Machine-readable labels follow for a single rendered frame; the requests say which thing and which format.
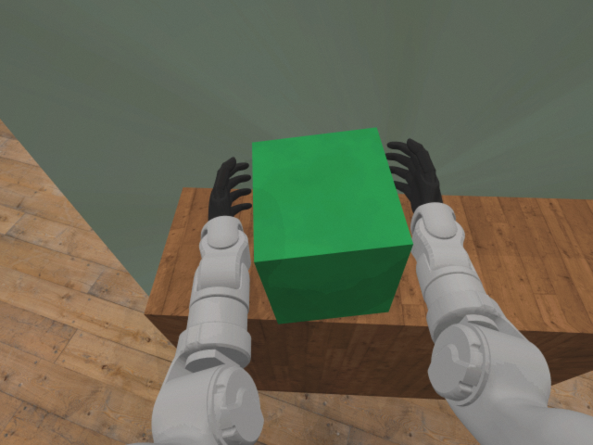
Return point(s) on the left robot upper arm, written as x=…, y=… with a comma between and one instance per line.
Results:
x=216, y=406

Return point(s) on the right robot hand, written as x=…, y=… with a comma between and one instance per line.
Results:
x=423, y=185

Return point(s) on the right robot forearm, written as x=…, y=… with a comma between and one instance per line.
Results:
x=451, y=287

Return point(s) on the carton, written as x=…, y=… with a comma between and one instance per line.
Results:
x=330, y=236

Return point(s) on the left robot forearm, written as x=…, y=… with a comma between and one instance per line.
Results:
x=216, y=331

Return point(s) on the pedestal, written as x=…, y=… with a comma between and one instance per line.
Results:
x=534, y=257

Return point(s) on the right robot upper arm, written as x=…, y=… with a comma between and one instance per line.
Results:
x=498, y=385

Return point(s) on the left robot hand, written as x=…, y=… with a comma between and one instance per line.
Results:
x=221, y=199

